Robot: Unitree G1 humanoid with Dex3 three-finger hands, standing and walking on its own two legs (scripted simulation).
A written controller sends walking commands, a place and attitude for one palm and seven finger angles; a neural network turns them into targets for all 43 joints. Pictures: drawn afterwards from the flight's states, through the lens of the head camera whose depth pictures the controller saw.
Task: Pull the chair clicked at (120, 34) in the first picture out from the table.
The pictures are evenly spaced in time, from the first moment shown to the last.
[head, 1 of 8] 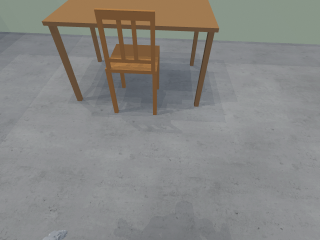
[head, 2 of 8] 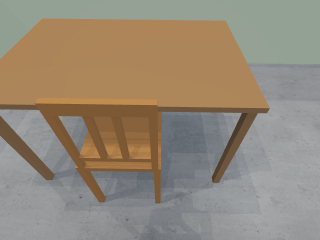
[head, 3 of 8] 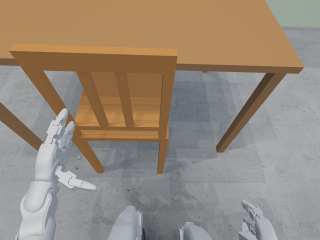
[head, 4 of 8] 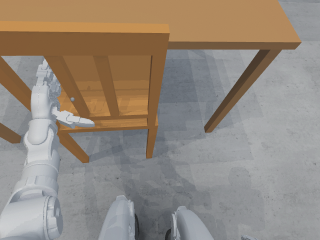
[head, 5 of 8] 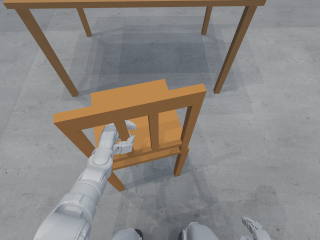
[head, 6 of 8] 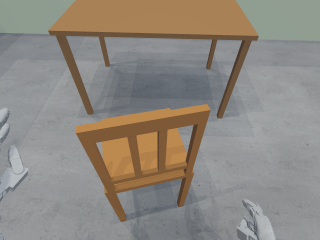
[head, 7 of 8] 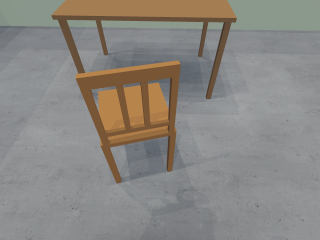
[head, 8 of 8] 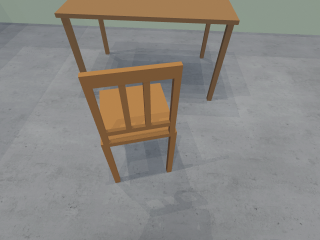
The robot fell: no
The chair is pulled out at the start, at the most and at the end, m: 0.00 0.65 0.65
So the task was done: yes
